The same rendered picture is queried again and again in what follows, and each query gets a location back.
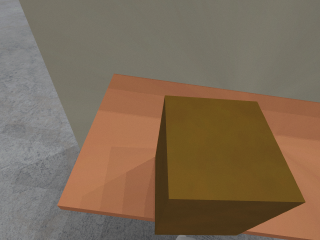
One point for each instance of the carton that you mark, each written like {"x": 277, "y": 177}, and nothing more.
{"x": 218, "y": 168}

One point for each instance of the table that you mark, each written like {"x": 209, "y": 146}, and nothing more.
{"x": 114, "y": 174}

